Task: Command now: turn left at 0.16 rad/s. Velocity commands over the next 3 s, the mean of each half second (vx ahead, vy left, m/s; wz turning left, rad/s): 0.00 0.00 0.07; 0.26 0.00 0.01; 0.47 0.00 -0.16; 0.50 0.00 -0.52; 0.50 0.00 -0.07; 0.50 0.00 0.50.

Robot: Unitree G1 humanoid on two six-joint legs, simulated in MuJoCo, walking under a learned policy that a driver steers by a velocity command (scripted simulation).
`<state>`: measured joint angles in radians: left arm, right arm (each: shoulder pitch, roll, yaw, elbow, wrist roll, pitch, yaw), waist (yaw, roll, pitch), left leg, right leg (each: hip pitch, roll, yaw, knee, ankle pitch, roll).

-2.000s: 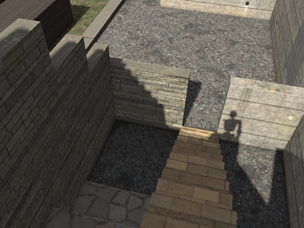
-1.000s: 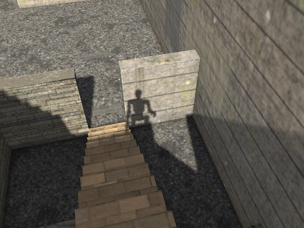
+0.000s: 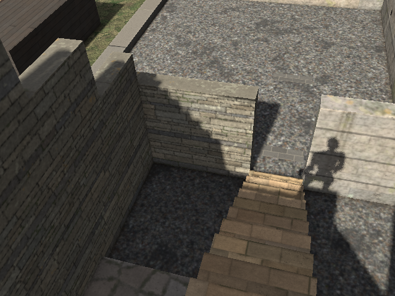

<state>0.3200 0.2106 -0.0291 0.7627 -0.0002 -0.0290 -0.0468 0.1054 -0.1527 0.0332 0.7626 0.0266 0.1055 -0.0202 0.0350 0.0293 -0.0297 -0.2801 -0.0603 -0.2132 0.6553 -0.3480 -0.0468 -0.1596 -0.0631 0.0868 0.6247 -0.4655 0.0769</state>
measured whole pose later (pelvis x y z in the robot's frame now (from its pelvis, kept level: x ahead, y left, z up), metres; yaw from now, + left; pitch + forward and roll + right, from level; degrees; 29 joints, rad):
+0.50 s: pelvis +0.00 +0.00 +0.03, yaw +1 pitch +0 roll +1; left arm 0.30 0.22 -0.03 1.02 -0.02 -0.01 -0.03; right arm 0.19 -0.21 0.03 1.04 0.04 0.07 -0.05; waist 0.02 0.01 -0.02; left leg -0.09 -0.03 -0.24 0.25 -0.16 -0.06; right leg 0.02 -0.08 0.05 0.25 -0.27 0.07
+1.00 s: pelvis +0.07 +0.01 +0.00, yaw -1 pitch +1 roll +2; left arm 0.41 0.22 -0.01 1.05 -0.04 -0.07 -0.02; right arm 0.32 -0.18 0.02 1.07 0.07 0.00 -0.01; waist 0.02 -0.06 -0.03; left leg -0.17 -0.08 -0.15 0.60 -0.44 -0.01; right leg -0.07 -0.13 0.03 0.61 -0.51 0.01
